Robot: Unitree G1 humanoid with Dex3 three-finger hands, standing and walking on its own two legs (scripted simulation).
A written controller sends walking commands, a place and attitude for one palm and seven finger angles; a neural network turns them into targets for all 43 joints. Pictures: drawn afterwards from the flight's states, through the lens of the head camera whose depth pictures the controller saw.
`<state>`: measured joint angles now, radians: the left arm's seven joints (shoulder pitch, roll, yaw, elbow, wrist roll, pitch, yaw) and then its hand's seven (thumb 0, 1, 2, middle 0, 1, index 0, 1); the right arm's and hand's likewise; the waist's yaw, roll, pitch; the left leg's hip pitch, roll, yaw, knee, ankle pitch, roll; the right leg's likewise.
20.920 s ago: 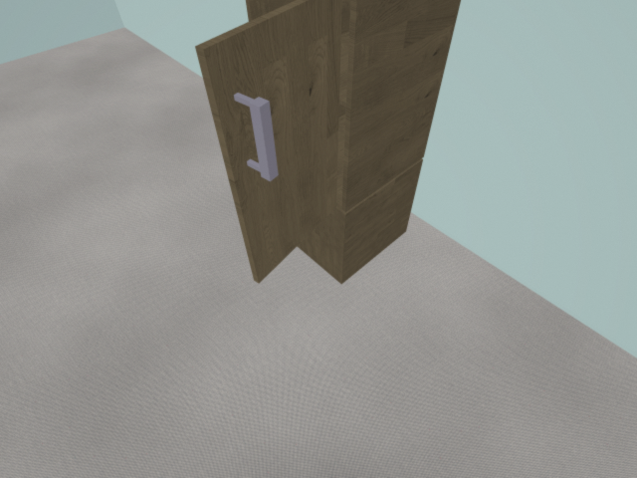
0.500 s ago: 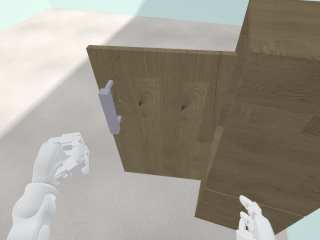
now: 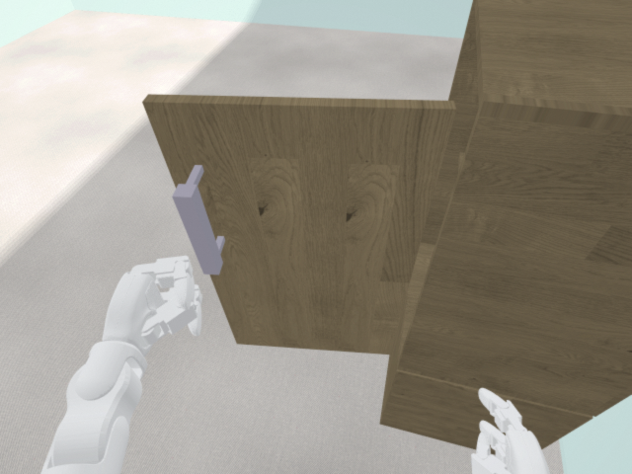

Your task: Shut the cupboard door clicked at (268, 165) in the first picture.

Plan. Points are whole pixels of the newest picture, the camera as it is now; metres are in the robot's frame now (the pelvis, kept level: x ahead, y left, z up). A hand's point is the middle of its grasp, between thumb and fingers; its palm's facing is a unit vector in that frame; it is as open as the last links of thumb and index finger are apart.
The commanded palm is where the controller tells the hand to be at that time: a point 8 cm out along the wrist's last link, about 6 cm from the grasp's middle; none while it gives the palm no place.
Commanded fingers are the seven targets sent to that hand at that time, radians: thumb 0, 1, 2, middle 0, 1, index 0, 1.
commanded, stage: bring the fist close to the handle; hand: left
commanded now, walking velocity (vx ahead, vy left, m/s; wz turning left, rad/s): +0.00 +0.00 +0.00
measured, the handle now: (205, 222) +0.41 +0.18 +0.10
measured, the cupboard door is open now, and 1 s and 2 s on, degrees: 100 99 73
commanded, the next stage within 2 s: push the door shut along its arc in 0.64 s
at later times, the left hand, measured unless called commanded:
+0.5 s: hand (202, 268) +0.32 +0.16 +0.12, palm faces +0.02 -1.00 -0.06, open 3.1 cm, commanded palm +0.30 +0.20 +0.11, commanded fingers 0.00 0.90 0.90 -1.30 -1.50 -1.30 -1.50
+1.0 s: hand (217, 260) +0.34 +0.15 +0.11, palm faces -0.06 -1.00 -0.07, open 3.1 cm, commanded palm +0.33 +0.19 +0.11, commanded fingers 0.00 0.90 0.90 -1.30 -1.50 -1.30 -1.50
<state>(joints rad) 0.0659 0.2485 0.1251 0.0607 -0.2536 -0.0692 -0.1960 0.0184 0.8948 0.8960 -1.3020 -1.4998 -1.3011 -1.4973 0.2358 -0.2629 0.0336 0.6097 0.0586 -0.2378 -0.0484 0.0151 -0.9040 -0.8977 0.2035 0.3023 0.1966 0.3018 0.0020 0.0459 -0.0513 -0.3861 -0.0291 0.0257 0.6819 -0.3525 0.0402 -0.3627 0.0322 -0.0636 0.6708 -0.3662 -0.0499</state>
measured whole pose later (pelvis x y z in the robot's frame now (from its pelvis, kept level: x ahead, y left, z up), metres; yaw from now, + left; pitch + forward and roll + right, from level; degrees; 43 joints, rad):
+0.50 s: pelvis +0.01 +0.00 +0.00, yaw -1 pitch +3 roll +0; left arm -0.05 0.22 0.11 0.12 -0.20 -0.13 -0.08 0.02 0.89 0.90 -1.30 -1.50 -1.30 -1.50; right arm 0.24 -0.24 0.03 0.62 0.05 -0.17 -0.01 0.01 -0.90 -0.90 0.20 0.30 0.20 0.30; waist 0.00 0.04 -0.06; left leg -0.37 -0.03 0.04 0.66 -0.36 0.04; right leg -0.35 0.03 -0.05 0.66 -0.37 -0.05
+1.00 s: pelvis +0.00 -0.01 +0.00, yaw +0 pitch +3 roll +0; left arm -0.22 0.26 0.10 0.32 -0.21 -0.10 -0.16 0.02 0.89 0.90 -1.34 -1.50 -1.30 -1.50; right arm 0.23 -0.26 0.04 0.62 0.07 -0.13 -0.03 0.01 -0.90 -0.90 0.20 0.30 0.20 0.30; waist -0.01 0.05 -0.04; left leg -0.37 -0.03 0.02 0.66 -0.34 0.03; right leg -0.35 0.03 -0.07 0.66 -0.36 -0.06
